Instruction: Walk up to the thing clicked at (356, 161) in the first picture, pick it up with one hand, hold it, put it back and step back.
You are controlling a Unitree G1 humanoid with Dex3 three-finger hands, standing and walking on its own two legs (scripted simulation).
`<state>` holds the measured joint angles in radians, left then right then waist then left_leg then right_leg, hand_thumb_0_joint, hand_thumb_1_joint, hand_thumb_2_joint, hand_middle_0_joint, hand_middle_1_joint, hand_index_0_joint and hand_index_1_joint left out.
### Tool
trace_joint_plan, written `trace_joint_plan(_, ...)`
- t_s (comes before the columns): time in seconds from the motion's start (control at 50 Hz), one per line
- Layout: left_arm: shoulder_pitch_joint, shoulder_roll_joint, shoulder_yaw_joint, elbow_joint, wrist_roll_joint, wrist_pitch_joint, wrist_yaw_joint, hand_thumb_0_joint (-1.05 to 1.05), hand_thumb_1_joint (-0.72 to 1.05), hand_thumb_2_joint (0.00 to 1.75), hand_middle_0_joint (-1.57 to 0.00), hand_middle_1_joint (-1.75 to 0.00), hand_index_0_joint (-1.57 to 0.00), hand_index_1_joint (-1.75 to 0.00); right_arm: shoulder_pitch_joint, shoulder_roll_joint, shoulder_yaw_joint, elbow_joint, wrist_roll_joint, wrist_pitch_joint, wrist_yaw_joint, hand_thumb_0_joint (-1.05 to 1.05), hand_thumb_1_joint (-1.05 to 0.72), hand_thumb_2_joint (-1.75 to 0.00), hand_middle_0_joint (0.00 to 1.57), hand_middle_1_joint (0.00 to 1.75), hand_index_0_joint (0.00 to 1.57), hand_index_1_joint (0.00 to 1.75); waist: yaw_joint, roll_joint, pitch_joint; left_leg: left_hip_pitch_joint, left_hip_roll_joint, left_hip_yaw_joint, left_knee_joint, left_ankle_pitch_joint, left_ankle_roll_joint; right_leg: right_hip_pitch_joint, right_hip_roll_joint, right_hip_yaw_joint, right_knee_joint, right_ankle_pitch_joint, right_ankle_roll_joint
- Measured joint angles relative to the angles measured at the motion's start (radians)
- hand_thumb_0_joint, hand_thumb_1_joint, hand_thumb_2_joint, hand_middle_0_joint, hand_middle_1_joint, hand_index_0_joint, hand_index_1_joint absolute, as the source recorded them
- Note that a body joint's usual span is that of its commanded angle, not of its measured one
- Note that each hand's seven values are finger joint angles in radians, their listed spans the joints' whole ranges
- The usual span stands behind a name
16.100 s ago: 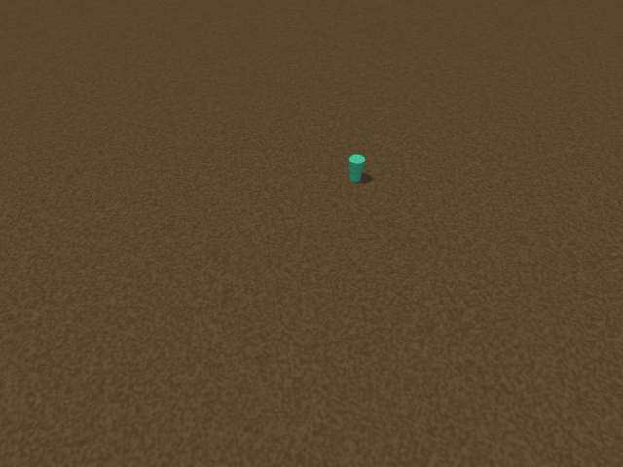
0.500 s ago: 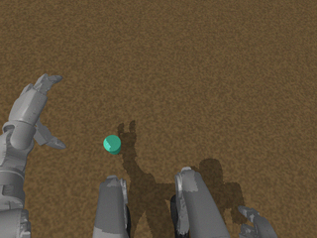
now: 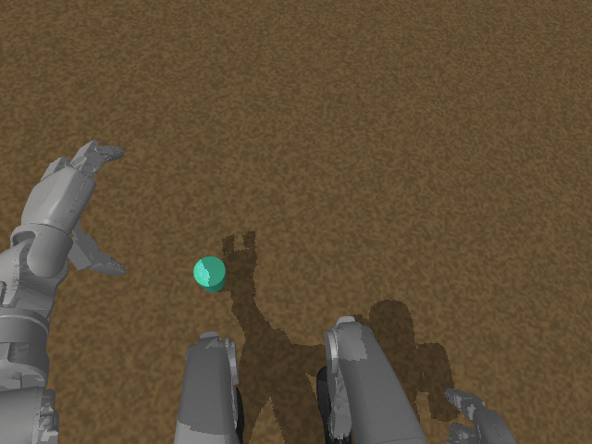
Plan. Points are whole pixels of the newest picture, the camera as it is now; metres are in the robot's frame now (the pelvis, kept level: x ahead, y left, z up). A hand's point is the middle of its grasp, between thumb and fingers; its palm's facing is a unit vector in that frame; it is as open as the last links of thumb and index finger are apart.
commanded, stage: go down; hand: left
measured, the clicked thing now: (212, 277) +0.46 +0.14 -0.50
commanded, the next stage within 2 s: approach in 0.46 s
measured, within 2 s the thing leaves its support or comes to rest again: neither
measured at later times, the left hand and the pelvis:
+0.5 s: hand (100, 220) +0.43 +0.25 -0.05, palm faces -0.25 -0.51 -0.82, open 13.0 cm; pelvis +0.01 +0.00 +0.00, yaw +0 degrees
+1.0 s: hand (122, 232) +0.43 +0.24 -0.12, palm faces -0.31 -0.30 -0.90, open 9.0 cm; pelvis +0.00 +0.00 -0.02, yaw +0 degrees
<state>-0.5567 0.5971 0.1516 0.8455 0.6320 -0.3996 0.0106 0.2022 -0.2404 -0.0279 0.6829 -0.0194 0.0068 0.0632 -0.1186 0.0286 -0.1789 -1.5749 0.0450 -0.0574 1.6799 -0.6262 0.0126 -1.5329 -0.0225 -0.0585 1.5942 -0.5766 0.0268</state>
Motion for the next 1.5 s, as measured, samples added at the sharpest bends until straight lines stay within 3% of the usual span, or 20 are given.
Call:
trace_joint_plan(0.3, 0.033, -0.026, -0.015, -0.01, 0.022, 0.005, 0.021, 0.0, -0.48, 0.69, -0.12, -0.93, -0.2, -0.84, 0.013, 0.005, -0.005, 0.008, 0.005, -0.004, 0.006, 0.01, -0.9, -0.89, 0.2, 0.3, 0.2, 0.3, 0.007, 0.004, -0.006, 0.054, 0.003, 0.007, -0.042, -0.004, 0.001, 0.051, 0.003, 0.005, -0.042, -0.001, 0.002)
trace_joint_plan(0.42, 0.02, -0.012, -0.011, 0.02, 0.057, -0.007, 0.033, 0.0, -0.44, 0.73, -0.2, -1.01, -0.29, -0.91, 0.004, 0.002, -0.009, 0.005, -0.004, -0.011, 0.013, 0.01, -0.91, -0.89, 0.21, 0.3, 0.2, 0.3, 0.007, -0.001, -0.009, 0.028, 0.001, 0.005, -0.027, -0.006, -0.001, 0.024, 0.001, 0.004, -0.023, -0.006, 0.0)
trace_joint_plan(0.56, 0.001, -0.008, -0.007, 0.014, 0.059, -0.013, 0.037, 0.0, -0.4, 0.81, -0.32, -1.14, -0.41, -1.04, -0.011, -0.002, -0.013, 0.014, -0.007, -0.006, 0.016, 0.01, -0.91, -0.89, 0.2, 0.3, 0.2, 0.3, 0.012, 0.0, 0.0, 0.018, -0.001, 0.002, -0.013, -0.009, -0.003, 0.015, 0.0, 0.002, -0.009, -0.011, -0.001)
trace_joint_plan(0.68, -0.008, -0.008, -0.027, 0.037, 0.089, -0.002, 0.041, 0.0, -0.36, 0.88, -0.47, -1.28, -0.57, -1.18, -0.008, -0.001, -0.011, 0.011, -0.007, -0.008, 0.02, 0.01, -0.92, -0.89, 0.2, 0.3, 0.2, 0.3, 0.01, 0.003, -0.007, 0.009, 0.0, 0.002, -0.013, -0.007, -0.003, 0.005, 0.001, 0.002, -0.007, -0.009, -0.003)
trace_joint_plan(0.78, -0.018, -0.019, -0.039, 0.056, 0.136, -0.008, 0.074, 0.0, -0.27, 0.92, -0.54, -1.36, -0.64, -1.25, -0.002, -0.003, -0.013, 0.009, -0.009, -0.009, 0.023, 0.01, -0.92, -0.89, 0.2, 0.3, 0.2, 0.3, 0.008, 0.004, -0.007, -0.013, -0.002, 0.0, 0.006, -0.011, -0.004, -0.017, 0.0, 0.002, 0.012, -0.014, -0.003)
trace_joint_plan(0.94, -0.083, -0.023, -0.061, 0.137, 0.276, 0.022, 0.172, 0.0, -0.2, 0.98, -0.56, -1.45, -0.66, -1.34, -0.009, -0.005, -0.015, 0.015, -0.025, -0.01, 0.03, 0.01, -0.92, -0.89, 0.2, 0.3, 0.2, 0.3, -0.001, 0.005, -0.009, -0.092, -0.003, -0.004, 0.061, -0.014, -0.003, -0.094, -0.001, 0.001, 0.066, -0.017, -0.003)
trace_joint_plan(1.08, -0.14, -0.023, -0.086, 0.191, 0.364, 0.079, 0.225, 0.0, -0.21, 0.99, -0.57, -1.45, -0.66, -1.35, -0.008, 0.003, -0.018, 0.026, -0.028, -0.011, 0.022, 0.01, -0.92, -0.89, 0.2, 0.3, 0.2, 0.3, -0.009, 0.007, 0.003, -0.145, -0.003, -0.006, 0.096, -0.009, -0.002, -0.146, 0.0, 0.001, 0.098, -0.011, -0.002)
trace_joint_plan(1.3, -0.177, -0.018, -0.127, 0.24, 0.454, 0.165, 0.257, 0.0, -0.26, 0.9, -0.56, -1.37, -0.64, -1.28, 0.021, 0.008, -0.018, 0.046, -0.018, -0.019, 0.002, 0.01, -0.92, -0.89, 0.2, 0.3, 0.2, 0.3, -0.029, 0.007, -0.008, -0.2, 0.0, -0.009, 0.139, -0.015, -0.002, -0.202, 0.004, 0.001, 0.139, -0.014, -0.002)
trace_joint_plan(1.5, -0.167, -0.017, -0.147, 0.209, 0.47, 0.218, 0.234, 0.0, -0.31, 0.8, -0.54, -1.26, -0.62, -1.17, 0.024, 0.004, -0.025, 0.038, -0.004, -0.011, -0.009, 0.01, -0.92, -0.89, 0.2, 0.3, 0.2, 0.3, -0.034, 0.012, -0.008, -0.211, -0.002, -0.006, 0.152, -0.02, -0.001, -0.214, 0.002, 0.005, 0.154, -0.02, 0.0)
